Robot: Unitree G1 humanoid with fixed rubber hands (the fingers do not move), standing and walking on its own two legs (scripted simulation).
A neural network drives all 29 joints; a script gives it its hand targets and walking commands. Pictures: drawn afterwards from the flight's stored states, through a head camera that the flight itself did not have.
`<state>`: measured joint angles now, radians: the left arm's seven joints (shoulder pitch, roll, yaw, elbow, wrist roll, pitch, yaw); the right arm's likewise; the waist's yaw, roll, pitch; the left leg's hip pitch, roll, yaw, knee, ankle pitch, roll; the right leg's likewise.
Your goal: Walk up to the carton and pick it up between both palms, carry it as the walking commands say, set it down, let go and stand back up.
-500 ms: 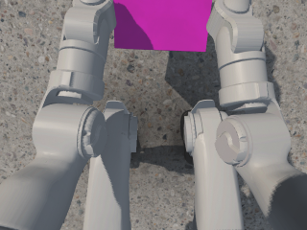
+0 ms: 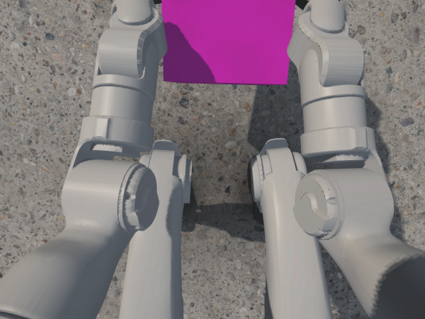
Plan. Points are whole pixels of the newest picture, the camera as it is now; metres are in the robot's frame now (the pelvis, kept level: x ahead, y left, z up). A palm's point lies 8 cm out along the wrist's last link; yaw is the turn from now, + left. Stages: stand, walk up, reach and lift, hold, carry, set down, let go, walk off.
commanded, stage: reach and lift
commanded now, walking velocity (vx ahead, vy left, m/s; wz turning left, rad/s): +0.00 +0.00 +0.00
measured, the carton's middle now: out of the picture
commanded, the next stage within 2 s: none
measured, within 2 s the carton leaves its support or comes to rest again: neither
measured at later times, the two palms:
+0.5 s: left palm out of the picture +0.53 +0.11 -0.03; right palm out of the picture +0.51 -0.13 -0.03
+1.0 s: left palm out of the picture +0.51 +0.11 +0.04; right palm out of the picture +0.49 -0.13 +0.04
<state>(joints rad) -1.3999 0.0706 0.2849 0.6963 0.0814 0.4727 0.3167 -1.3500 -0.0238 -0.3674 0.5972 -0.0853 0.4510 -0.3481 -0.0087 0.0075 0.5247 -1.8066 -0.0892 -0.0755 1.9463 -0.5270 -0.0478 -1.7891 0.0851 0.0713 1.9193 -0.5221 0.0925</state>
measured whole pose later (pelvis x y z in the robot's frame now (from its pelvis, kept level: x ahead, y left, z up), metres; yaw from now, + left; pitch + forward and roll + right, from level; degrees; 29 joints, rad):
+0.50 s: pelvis -0.01 +0.00 +0.05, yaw +0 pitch +19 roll -1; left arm -1.35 0.04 0.31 0.65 0.10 0.49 0.30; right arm -1.28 0.00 -0.36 0.52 -0.09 0.49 -0.36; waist -0.02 0.01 0.52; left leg -1.63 -0.08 -0.07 1.79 -0.48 -0.04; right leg -1.62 0.08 0.08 1.76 -0.47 0.09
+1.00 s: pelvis -0.02 +0.00 +0.10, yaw +0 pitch +14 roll -1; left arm -1.30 0.02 0.34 0.69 0.13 0.50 0.29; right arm -1.24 0.03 -0.37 0.58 -0.12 0.48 -0.35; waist -0.02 0.02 0.52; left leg -1.41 -0.08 -0.08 1.61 -0.44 -0.04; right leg -1.40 0.07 0.08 1.59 -0.43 0.07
